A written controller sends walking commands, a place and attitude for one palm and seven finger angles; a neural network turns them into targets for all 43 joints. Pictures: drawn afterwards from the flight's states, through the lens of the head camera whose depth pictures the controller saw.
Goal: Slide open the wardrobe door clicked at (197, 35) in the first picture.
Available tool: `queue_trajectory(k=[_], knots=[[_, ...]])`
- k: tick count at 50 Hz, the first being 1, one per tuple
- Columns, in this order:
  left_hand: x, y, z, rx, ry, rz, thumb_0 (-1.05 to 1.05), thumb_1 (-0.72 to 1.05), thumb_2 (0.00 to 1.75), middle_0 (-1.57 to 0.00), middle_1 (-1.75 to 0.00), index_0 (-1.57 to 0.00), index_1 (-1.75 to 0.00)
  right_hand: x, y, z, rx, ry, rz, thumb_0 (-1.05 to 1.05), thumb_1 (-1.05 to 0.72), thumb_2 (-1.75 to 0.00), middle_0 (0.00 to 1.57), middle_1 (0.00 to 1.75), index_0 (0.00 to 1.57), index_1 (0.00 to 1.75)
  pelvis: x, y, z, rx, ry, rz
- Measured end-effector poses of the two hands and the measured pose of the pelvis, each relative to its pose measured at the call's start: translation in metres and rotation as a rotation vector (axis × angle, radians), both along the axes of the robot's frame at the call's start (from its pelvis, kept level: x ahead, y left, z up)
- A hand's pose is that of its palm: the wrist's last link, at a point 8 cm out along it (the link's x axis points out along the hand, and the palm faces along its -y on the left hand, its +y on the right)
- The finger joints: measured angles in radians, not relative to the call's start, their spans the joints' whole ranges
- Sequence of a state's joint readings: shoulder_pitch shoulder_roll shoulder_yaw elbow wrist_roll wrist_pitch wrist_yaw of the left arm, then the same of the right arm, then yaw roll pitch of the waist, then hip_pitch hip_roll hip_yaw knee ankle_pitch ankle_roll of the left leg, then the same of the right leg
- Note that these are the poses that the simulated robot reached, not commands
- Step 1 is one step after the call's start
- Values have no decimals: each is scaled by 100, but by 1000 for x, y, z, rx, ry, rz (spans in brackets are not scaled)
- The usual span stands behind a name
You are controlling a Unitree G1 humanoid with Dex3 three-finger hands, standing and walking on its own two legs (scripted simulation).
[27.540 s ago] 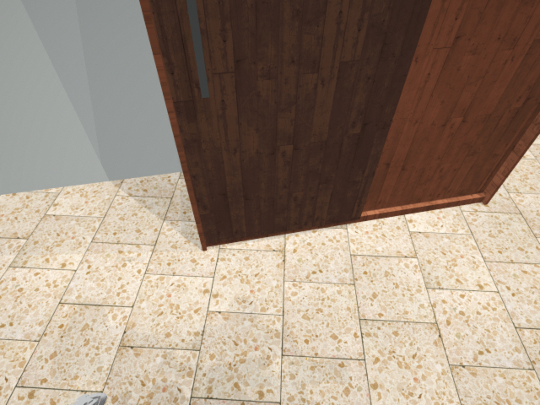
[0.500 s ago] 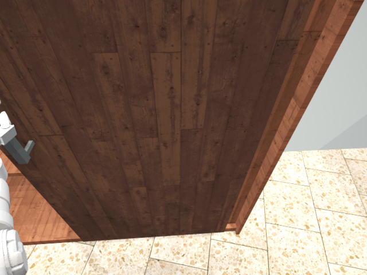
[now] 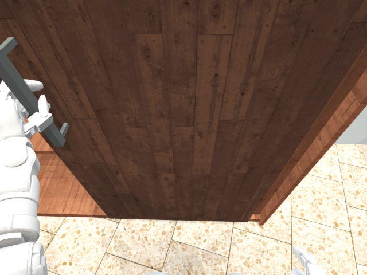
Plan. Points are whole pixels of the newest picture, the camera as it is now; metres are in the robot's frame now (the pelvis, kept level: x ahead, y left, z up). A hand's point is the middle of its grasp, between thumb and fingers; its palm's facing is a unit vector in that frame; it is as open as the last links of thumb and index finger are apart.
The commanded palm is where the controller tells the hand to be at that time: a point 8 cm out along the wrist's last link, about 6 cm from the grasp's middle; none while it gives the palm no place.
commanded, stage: stop walking and hold the door there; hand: left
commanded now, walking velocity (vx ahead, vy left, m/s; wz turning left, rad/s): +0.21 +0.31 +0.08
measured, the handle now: (38, 100) +0.41 +0.35 +0.15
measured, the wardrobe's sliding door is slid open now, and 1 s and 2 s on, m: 0.63 0.63 0.63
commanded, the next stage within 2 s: loosen the grip on the handle in 1.18 s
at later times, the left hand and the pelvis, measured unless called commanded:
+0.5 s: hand (45, 115) +0.37 +0.32 +0.15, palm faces +0.33 -0.94 -0.11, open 5.6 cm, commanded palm +0.34 +0.34 +0.13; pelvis +0.00 +0.11 -0.02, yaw +4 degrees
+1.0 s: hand (43, 117) +0.36 +0.32 +0.15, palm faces +0.24 -0.97 -0.06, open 5.8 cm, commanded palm +0.33 +0.34 +0.13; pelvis +0.01 +0.14 +0.00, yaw +3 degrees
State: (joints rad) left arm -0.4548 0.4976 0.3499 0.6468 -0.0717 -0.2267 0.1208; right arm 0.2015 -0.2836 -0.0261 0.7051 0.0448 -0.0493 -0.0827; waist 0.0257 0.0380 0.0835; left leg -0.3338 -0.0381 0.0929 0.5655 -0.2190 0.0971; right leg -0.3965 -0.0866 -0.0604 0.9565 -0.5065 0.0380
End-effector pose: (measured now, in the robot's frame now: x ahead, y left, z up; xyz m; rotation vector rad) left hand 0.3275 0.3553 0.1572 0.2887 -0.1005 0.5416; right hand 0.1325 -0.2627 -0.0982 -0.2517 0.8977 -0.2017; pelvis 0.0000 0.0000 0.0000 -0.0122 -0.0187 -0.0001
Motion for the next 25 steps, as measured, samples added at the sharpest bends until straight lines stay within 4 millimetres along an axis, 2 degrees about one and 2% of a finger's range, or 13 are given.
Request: queue_trajectory(k=[6, 11, 18, 20, 22, 25], knots=[[-1, -1, 0, -14, 5, -12, -15, 69, 80, -45, -140, -31, -140, 22, 49, -3, 94, -48, 90, 1, -90, -90, 20, 29, 20, 30, -5, 10, 2, 2, 20, 1], [-1, 2, -1, 19, -4, -34, -16, 69, 79, -45, -140, -30, -140, 34, 71, -15, 130, -53, 162, 1, -90, -90, 20, 30, 21, 30, -8, 20, -7, 13, 34, 8], [3, 7, -4, 3, -80, -131, -13, 68, 82, -45, -140, -35, -140, 29, 82, -9, 47, 46, 154, 1, -90, -90, 20, 30, 21, 30, 1, 55, 2, 68, 18, 49], [5, 10, -7, -6, -118, -167, -13, 67, 83, -45, -140, -36, -140, 32, 87, -9, 9, 48, 138, 1, -90, -90, 20, 30, 21, 30, 5, 71, -2, 83, 14, 61], [8, 12, -10, -16, -168, -212, -12, 67, 84, -45, -140, -37, -140, 39, 94, -14, -25, 10, 112, 1, -90, -90, 20, 30, 21, 30, 9, 91, -15, 55, 12, 55], [9, 12, -13, -48, -213, -255, -10, 70, 85, -45, -140, -33, -140, 45, 118, -17, -3, -38, 66, 1, -90, -90, 20, 29, 20, 30, 4, 105, -22, 53, -13, 66]])
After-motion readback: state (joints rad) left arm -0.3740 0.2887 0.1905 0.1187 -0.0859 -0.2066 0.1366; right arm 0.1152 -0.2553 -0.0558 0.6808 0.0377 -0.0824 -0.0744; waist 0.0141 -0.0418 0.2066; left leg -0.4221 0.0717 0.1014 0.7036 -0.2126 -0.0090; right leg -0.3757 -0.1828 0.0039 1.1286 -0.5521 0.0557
